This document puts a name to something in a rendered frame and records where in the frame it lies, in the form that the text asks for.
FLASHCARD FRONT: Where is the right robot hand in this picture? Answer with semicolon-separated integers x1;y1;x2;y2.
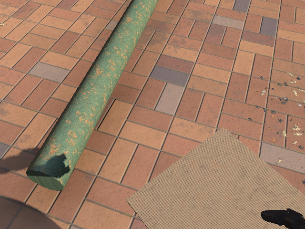
261;208;305;229

